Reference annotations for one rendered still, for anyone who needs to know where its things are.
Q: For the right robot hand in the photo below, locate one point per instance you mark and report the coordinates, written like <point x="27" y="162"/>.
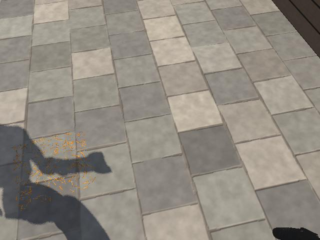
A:
<point x="286" y="233"/>

